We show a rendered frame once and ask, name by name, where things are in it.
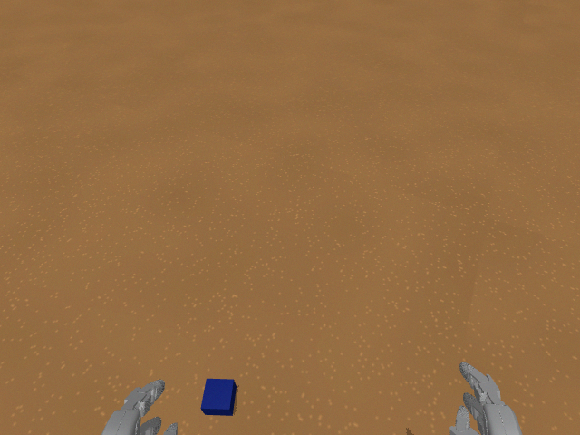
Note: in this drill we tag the left robot hand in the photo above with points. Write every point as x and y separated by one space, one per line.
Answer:
126 421

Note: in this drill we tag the small box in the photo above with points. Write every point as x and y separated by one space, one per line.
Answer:
219 397

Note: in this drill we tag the right robot hand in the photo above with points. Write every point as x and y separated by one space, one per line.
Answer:
489 411

